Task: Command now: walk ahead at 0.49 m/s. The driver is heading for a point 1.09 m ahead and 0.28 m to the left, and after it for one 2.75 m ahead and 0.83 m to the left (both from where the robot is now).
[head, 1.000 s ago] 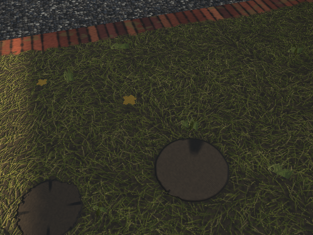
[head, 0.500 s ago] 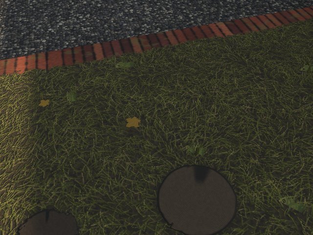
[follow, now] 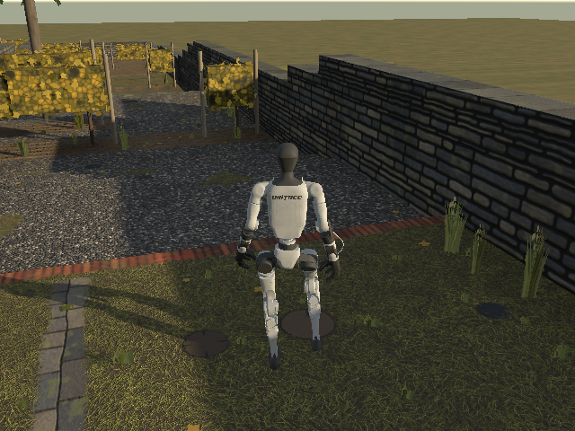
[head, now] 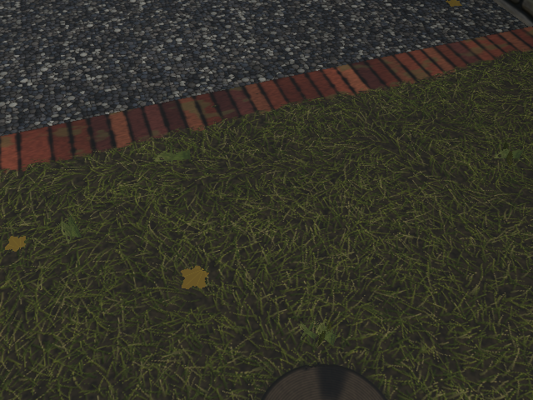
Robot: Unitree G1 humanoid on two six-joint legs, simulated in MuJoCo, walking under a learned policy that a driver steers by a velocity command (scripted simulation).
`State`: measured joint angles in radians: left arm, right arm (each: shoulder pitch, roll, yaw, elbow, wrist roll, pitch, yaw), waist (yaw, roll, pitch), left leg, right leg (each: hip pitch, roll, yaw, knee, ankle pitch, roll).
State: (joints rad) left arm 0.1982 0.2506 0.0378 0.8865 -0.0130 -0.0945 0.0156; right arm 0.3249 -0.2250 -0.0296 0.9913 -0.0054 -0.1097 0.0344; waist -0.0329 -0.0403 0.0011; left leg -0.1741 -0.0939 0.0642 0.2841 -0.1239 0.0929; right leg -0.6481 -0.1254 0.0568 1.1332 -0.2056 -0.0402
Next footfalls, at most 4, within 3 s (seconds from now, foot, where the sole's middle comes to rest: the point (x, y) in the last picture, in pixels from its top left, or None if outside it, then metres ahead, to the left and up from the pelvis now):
0.30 right None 0.33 -0.17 -0.78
0.88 left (238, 354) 0.64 0.08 -0.78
1.36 right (272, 256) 0.95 -0.02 -0.78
1.82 left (207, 314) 0.76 0.17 -0.78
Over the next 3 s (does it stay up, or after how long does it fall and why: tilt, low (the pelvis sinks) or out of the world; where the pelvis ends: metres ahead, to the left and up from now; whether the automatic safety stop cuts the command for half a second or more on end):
stays up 0.90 0.14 -0.02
